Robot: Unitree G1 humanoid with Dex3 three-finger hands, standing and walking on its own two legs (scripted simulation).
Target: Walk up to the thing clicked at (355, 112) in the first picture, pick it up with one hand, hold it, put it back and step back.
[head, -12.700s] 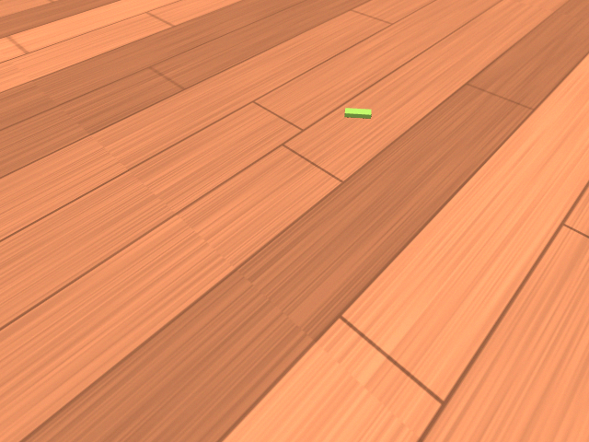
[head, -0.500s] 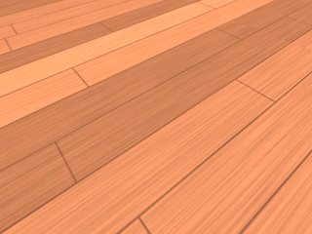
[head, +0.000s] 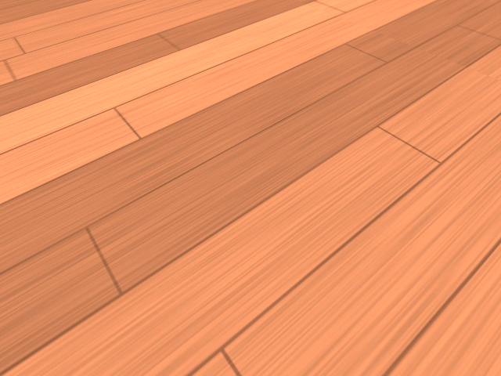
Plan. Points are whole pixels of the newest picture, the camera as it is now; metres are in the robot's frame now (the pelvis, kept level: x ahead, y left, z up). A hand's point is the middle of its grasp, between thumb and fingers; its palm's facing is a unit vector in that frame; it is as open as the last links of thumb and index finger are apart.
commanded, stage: stand
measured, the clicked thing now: out of the picture +0.10 -0.45 -0.77
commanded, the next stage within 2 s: walk up in 0.16 s
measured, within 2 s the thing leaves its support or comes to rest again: neither
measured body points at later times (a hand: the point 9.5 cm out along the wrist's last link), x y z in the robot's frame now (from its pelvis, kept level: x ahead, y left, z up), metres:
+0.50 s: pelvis +0.07 -0.06 -0.03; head +0.08 -0.08 +0.42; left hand +0.16 +0.28 -0.12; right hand +0.08 -0.40 -0.15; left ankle -0.01 +0.12 -0.70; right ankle +0.10 -0.18 -0.75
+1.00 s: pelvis +0.29 -0.06 -0.01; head +0.31 -0.05 +0.44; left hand +0.43 +0.24 -0.14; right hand +0.29 -0.39 -0.11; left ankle +0.33 +0.05 -0.75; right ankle +0.25 -0.20 -0.69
